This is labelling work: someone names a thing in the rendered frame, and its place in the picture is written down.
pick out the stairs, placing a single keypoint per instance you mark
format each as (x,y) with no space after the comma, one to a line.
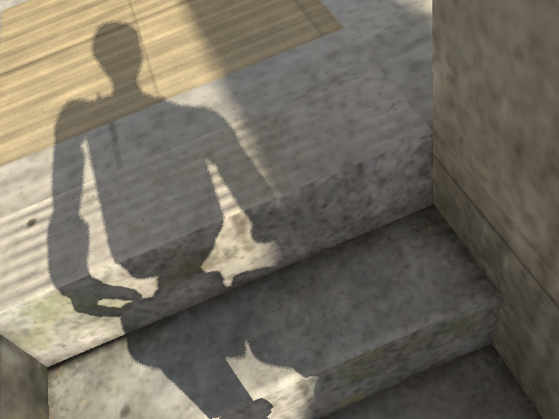
(348,298)

